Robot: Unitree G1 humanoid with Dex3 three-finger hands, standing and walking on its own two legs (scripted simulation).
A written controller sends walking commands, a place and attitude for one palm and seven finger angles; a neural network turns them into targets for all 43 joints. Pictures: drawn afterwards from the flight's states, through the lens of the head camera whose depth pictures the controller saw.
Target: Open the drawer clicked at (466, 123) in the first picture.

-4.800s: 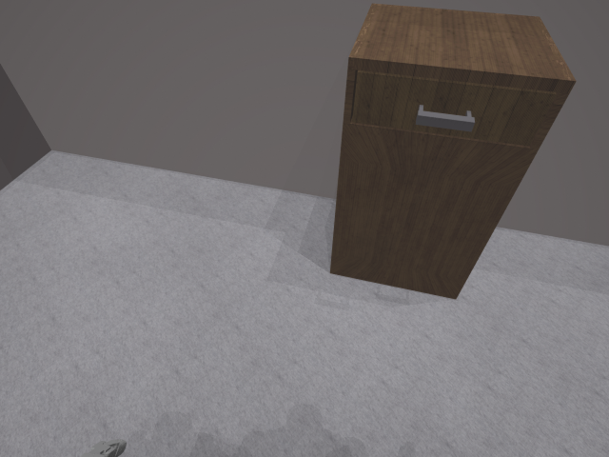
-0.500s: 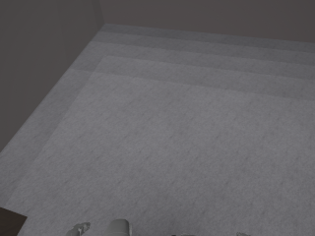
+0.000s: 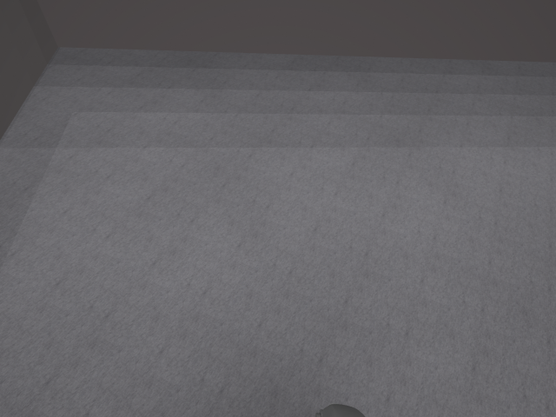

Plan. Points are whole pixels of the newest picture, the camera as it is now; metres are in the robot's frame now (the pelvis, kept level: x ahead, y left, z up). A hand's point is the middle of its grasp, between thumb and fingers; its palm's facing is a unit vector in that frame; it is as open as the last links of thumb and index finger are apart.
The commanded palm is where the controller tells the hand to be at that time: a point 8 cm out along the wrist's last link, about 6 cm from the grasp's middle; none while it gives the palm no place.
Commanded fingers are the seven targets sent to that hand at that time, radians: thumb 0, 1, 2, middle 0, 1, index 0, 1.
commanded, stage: walk to a spot facing it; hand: left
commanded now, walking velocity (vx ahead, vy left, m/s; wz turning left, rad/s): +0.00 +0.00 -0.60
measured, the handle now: out of the picture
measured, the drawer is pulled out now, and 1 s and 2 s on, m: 0.00 0.00 0.00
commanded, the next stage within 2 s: turn to face it in 0.48 s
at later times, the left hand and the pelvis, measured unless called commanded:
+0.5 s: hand (212, 409) +0.15 +0.11 -0.14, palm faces -0.23 -0.94 -0.25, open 7.4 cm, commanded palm none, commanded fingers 0.00 0.90 0.90 -0.20 -0.30 -0.20 -0.30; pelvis +0.01 -0.06 +0.00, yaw -16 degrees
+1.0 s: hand (187, 378) +0.20 +0.16 -0.17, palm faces -0.19 -0.97 -0.17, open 7.4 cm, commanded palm none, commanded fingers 0.00 0.90 0.90 -0.20 -0.30 -0.20 -0.30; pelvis +0.09 -0.01 +0.01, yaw -14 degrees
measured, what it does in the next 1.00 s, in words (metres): steps on the spot: right foot, then left foot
